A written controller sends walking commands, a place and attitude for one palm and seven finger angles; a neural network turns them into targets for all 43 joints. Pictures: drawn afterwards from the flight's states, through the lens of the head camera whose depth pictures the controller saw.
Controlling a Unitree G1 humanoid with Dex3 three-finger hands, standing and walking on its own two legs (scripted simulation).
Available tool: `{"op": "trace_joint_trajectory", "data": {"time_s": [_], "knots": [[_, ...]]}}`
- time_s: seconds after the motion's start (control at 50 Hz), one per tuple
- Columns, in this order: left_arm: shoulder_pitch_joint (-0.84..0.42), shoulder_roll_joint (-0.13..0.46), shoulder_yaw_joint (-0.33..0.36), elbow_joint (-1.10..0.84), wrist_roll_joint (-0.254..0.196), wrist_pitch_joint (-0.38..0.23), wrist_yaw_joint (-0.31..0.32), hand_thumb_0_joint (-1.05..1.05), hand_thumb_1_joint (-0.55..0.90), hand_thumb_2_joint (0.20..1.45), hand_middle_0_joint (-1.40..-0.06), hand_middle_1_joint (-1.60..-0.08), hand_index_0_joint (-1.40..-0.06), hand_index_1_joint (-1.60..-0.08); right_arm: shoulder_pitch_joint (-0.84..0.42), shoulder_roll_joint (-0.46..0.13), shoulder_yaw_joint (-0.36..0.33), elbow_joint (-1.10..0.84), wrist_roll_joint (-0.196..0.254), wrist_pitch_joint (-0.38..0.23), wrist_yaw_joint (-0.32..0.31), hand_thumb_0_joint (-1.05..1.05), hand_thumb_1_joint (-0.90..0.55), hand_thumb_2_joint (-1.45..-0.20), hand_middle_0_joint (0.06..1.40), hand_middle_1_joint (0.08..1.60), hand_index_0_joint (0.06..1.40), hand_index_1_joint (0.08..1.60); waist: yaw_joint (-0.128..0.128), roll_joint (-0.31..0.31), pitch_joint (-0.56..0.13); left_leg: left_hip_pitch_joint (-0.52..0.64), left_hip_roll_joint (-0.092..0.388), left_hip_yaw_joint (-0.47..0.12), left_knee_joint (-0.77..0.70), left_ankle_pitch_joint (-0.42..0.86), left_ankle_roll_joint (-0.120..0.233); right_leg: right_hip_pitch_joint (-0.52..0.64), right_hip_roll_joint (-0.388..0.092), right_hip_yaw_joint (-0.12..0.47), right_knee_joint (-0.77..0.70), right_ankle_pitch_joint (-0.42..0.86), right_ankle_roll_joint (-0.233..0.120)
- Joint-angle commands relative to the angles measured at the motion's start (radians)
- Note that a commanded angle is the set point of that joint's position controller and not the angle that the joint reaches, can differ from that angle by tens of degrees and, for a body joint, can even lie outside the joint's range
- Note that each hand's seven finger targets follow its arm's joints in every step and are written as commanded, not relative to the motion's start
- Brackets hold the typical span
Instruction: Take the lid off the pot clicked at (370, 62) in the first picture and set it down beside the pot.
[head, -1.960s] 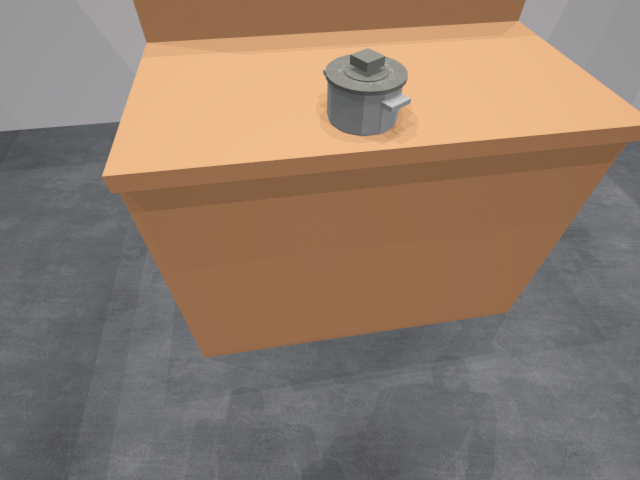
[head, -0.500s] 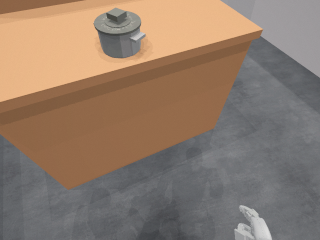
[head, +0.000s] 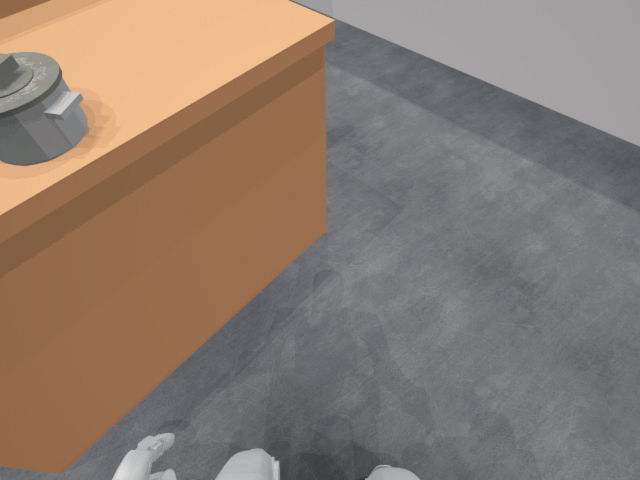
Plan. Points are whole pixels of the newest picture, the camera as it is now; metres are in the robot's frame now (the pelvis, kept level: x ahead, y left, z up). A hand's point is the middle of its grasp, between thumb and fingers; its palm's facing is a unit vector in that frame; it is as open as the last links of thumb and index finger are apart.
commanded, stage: walk to a spot facing it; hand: left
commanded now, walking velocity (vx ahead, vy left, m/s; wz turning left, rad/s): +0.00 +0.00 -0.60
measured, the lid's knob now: out of the picture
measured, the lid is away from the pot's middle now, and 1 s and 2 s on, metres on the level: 0.00 0.00 0.00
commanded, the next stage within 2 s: turn to face it in 1.24 s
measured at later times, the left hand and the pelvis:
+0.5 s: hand (234, 438) +0.19 +0.14 -0.15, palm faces -0.32 -0.91 -0.27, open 7.4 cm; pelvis +0.01 -0.03 -0.01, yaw -19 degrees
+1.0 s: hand (253, 407) +0.23 +0.12 -0.17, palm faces -0.52 -0.84 -0.17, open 7.4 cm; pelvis +0.10 -0.04 +0.01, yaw -36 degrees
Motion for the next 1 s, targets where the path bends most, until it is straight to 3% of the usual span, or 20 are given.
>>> {"op": "trace_joint_trajectory", "data": {"time_s": [0.0,0.1,0.14,0.16,0.18,0.24,0.34,0.4,0.42,0.44,0.46,0.5,0.56,0.74,0.82,0.84,0.86,0.88,0.92,0.98], "knots": [[0.029,0.216,0.064,-0.060,-0.003,-0.012,0.007,0.000,0.900,0.900,-0.200,-0.300,-0.200,-0.300,0.014,-0.027,-0.007,-0.090,0.002,-0.046,-0.003,0.000,-0.900,-0.900,0.200,0.300,0.200,0.300,0.036,-0.161,-0.172,0.029,-0.033,0.001,-0.152,0.043,0.001,0.094,-0.230,0.305,-0.233,0.282,-0.163],[-0.005,0.177,0.060,-0.071,-0.017,-0.003,0.003,0.000,0.900,0.900,-0.200,-0.300,-0.200,-0.300,0.125,-0.038,-0.008,-0.071,0.007,-0.069,-0.017,0.000,-0.900,-0.900,0.200,0.300,0.200,0.300,-0.018,-0.121,-0.211,0.268,-0.037,-0.016,-0.554,0.219,0.019,0.013,-0.150,0.315,-0.116,0.256,-0.083],[0.011,0.088,0.044,-0.106,-0.019,0.000,-0.011,0.000,0.900,0.900,-0.200,-0.300,-0.200,-0.300,0.124,-0.175,-0.029,-0.101,-0.011,-0.074,-0.017,0.000,-0.900,-0.900,0.200,0.300,0.200,0.300,-0.016,0.316,-0.150,0.339,0.335,-0.424,-0.797,0.232,0.179,-0.255,0.071,0.052,0.246,-0.281,0.038],[-0.011,0.123,0.051,-0.106,-0.003,-0.004,-0.016,0.000,0.900,0.900,-0.200,-0.300,-0.200,-0.300,0.100,-0.164,-0.022,-0.113,-0.015,-0.074,-0.015,0.000,-0.900,-0.900,0.200,0.300,0.200,0.300,-0.020,0.226,-0.105,0.239,0.391,-0.457,-0.803,0.205,0.242,-0.245,0.004,0.052,0.428,-0.296,0.051],[-0.017,0.126,0.061,-0.087,0.005,-0.005,-0.023,0.000,0.900,0.900,-0.200,-0.300,-0.200,-0.300,0.055,-0.123,-0.014,-0.111,-0.019,-0.078,-0.016,0.000,-0.900,-0.900,0.200,0.300,0.200,0.300,0.004,0.144,-0.090,0.214,0.330,-0.367,-0.782,0.271,0.229,-0.240,-0.014,0.055,0.513,-0.236,0.062],[-0.005,0.086,0.047,-0.069,-0.007,0.001,-0.038,0.000,0.900,0.900,-0.200,-0.300,-0.200,-0.300,-0.001,-0.098,-0.011,-0.121,-0.014,-0.080,-0.017,0.000,-0.900,-0.900,0.200,0.300,0.200,0.300,0.025,0.123,-0.124,0.312,0.243,-0.099,-0.696,0.570,0.196,-0.243,-0.057,0.001,0.492,-0.168,0.087],[-0.041,0.056,0.032,-0.079,-0.011,-0.006,-0.038,0.000,0.900,0.900,-0.200,-0.300,-0.200,-0.300,0.061,-0.130,-0.037,-0.085,-0.015,-0.074,-0.006,0.000,-0.900,-0.900,0.200,0.300,0.200,0.300,-0.020,0.179,-0.151,0.357,0.262,0.026,-0.604,0.744,0.184,-0.095,-0.057,-0.086,0.179,-0.185,0.071],[0.044,0.077,0.042,-0.050,-0.008,-0.021,-0.036,0.000,0.900,0.900,-0.200,-0.300,-0.200,-0.300,0.043,-0.139,-0.047,-0.082,-0.011,-0.069,-0.001,0.000,-0.900,-0.900,0.200,0.300,0.200,0.300,0.019,0.140,-0.168,0.296,0.236,0.085,-0.470,0.643,0.115,0.076,-0.024,-0.126,-0.052,-0.027,0.045],[0.117,0.132,0.053,-0.030,-0.004,-0.032,-0.029,0.000,0.900,0.900,-0.200,-0.300,-0.200,-0.300,0.041,-0.119,-0.046,-0.088,-0.004,-0.066,0.005,0.000,-0.900,-0.900,0.200,0.300,0.200,0.300,0.055,0.040,-0.198,0.172,0.203,0.128,-0.310,0.511,0.061,0.250,-0.065,-0.066,-0.173,0.118,0.019],[0.185,0.264,0.084,-0.012,0.006,-0.044,-0.011,0.000,0.900,0.900,-0.200,-0.300,-0.200,-0.300,0.022,-0.027,-0.024,-0.130,0.001,-0.061,0.010,0.000,-0.900,-0.900,0.200,0.300,0.200,0.300,0.088,-0.321,-0.213,-0.135,0.063,0.182,-0.065,-0.011,-0.005,0.422,-0.341,0.318,-0.265,0.389,-0.092],[0.246,0.287,0.092,-0.004,-0.016,-0.032,0.003,0.000,0.900,0.900,-0.200,-0.300,-0.200,-0.300,-0.072,-0.038,-0.020,-0.161,0.001,-0.049,-0.002,0.000,-0.900,-0.900,0.200,0.300,0.200,0.300,0.134,-0.292,-0.203,-0.179,0.027,0.020,0.079,-0.171,-0.002,0.331,-0.432,0.405,-0.263,0.527,-0.182],[0.168,0.214,0.082,-0.018,-0.015,-0.029,0.012,0.000,0.900,0.900,-0.200,-0.300,-0.200,-0.300,-0.106,-0.048,-0.022,-0.143,-0.004,-0.039,-0.005,0.000,-0.900,-0.900,0.200,0.300,0.200,0.300,0.091,-0.263,-0.157,-0.220,0.040,-0.069,0.180,-0.048,0.007,0.260,-0.322,0.382,-0.308,0.180,-0.178],[0.103,0.168,0.067,-0.039,-0.009,-0.041,0.007,0.000,0.900,0.900,-0.200,-0.300,-0.200,-0.300,-0.082,-0.045,-0.025,-0.104,-0.015,-0.044,0.017,0.000,-0.900,-0.900,0.200,0.300,0.200,0.300,0.054,-0.164,-0.145,-0.136,0.038,-0.027,0.096,0.092,-0.007,0.169,-0.241,0.291,-0.339,-0.031,-0.148],[0.179,0.200,0.070,0.001,-0.002,-0.066,-0.008,0.000,0.900,0.900,-0.200,-0.300,-0.200,-0.300,-0.143,-0.019,-0.022,-0.140,-0.004,-0.085,0.032,0.000,-0.900,-0.900,0.200,0.300,0.200,0.300,0.074,-0.146,-0.113,-0.039,-0.044,-0.025,-0.240,0.084,0.010,0.145,-0.225,0.423,-0.383,-0.217,-0.180],[0.129,0.170,0.069,-0.001,-0.008,-0.062,-0.016,0.000,0.900,0.900,-0.200,-0.300,-0.200,-0.300,-0.004,-0.021,-0.020,-0.104,0.003,-0.113,0.012,0.000,-0.900,-0.900,0.200,0.300,0.200,0.300,0.005,-0.120,-0.127,0.344,-0.075,-0.019,-0.559,0.170,0.026,-0.081,-0.124,0.365,-0.234,-0.189,-0.112],[0.122,0.116,0.058,-0.021,-0.010,-0.060,-0.023,0.000,0.900,0.900,-0.200,-0.300,-0.200,-0.300,0.083,-0.082,-0.032,-0.081,-0.002,-0.121,-0.003,0.000,-0.900,-0.900,0.200,0.300,0.200,0.300,-0.033,0.025,-0.151,0.540,0.044,-0.154,-0.665,0.021,0.056,-0.259,-0.043,0.293,-0.086,-0.239,-0.066],[0.108,0.054,0.047,-0.050,-0.018,-0.061,-0.033,0.000,0.900,0.900,-0.200,-0.300,-0.200,-0.300,0.188,-0.196,-0.054,-0.068,-0.019,-0.119,-0.009,0.000,-0.900,-0.900,0.200,0.300,0.200,0.300,-0.083,0.327,-0.157,0.605,0.327,-0.530,-0.833,-0.283,0.152,-0.446,0.090,0.103,0.246,-0.315,-0.007],[0.042,0.094,0.059,-0.089,-0.006,-0.070,-0.044,0.000,0.900,0.900,-0.200,-0.300,-0.200,-0.300,0.186,-0.211,-0.051,-0.070,-0.014,-0.115,-0.018,0.000,-0.900,-0.900,0.200,0.300,0.200,0.300,-0.070,0.186,-0.061,0.448,0.430,-0.602,-0.900,-0.342,0.230,-0.471,-0.012,0.048,0.379,-0.275,0.012],[0.080,0.104,0.065,-0.033,0.012,-0.064,-0.054,0.000,0.900,0.900,-0.200,-0.300,-0.200,-0.300,0.088,-0.098,-0.014,-0.079,-0.015,-0.123,-0.004,0.000,-0.900,-0.900,0.200,0.300,0.200,0.300,-0.002,0.142,-0.030,0.327,0.328,-0.446,-0.894,-0.219,0.191,-0.440,-0.068,0.044,0.534,-0.123,0.022],[0.100,0.058,0.052,0.001,0.012,-0.048,-0.068,0.000,0.900,0.900,-0.200,-0.300,-0.200,-0.300,0.085,-0.037,0.007,-0.062,-0.002,-0.146,-0.007,0.000,-0.900,-0.900,0.200,0.300,0.200,0.300,0.030,0.112,-0.052,0.359,0.224,-0.145,-0.844,0.214,0.152,-0.425,-0.100,0.011,0.581,0.042,0.052]]}}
